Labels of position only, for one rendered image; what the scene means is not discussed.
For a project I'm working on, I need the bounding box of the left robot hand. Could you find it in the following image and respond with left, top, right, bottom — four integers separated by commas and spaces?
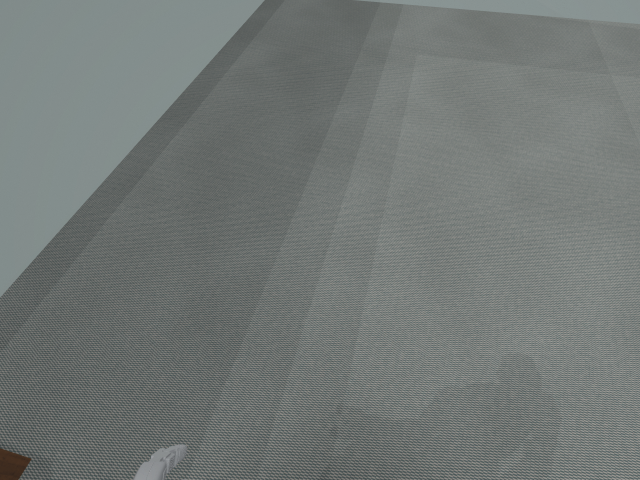
133, 444, 187, 480

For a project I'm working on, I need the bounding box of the cupboard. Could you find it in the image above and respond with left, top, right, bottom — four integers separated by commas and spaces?
0, 448, 31, 480

